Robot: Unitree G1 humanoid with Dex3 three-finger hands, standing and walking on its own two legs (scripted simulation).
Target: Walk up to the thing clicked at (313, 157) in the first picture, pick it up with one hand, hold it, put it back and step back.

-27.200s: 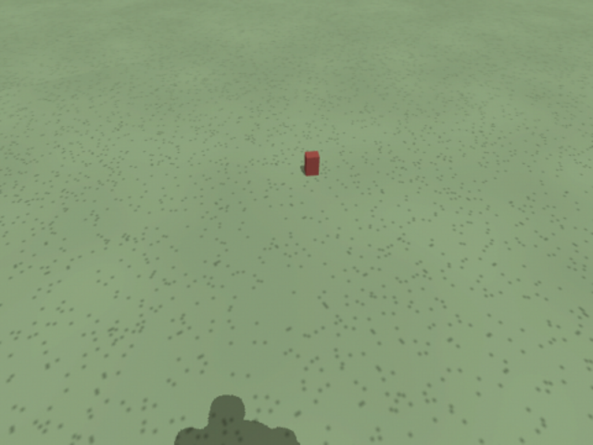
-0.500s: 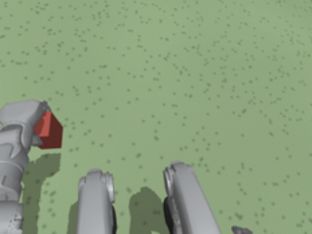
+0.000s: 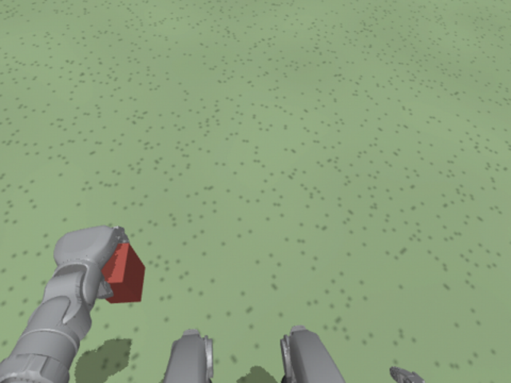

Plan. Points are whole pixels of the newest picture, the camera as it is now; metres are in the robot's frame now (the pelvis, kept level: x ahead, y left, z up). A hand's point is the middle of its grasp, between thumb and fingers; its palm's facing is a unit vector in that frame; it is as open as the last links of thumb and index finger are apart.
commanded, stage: lift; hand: left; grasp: from above
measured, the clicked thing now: (119, 274) +0.37 +0.24 -0.15
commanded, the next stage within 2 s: hold in 0.66 s
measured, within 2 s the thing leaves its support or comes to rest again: neither
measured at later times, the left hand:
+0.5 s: hand (87, 242) +0.36 +0.23 +0.03, palm faces -0.43 -0.11 -0.90, open 9.7 cm
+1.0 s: hand (78, 224) +0.36 +0.22 +0.08, palm faces -0.42 -0.09 -0.90, open 9.8 cm
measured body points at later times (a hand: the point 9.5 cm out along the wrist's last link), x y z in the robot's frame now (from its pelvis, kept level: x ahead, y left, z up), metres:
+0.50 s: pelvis +0.04 +0.00 +0.11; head +0.11 +0.00 +0.56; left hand +0.38 +0.23 +0.08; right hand +0.12 -0.26 -0.01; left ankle +0.07 +0.12 -0.57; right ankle +0.06 -0.14 -0.57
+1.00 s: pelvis +0.06 +0.00 +0.15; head +0.09 -0.01 +0.60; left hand +0.38 +0.23 +0.13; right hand +0.16 -0.27 +0.03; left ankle +0.07 +0.12 -0.57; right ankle +0.06 -0.14 -0.57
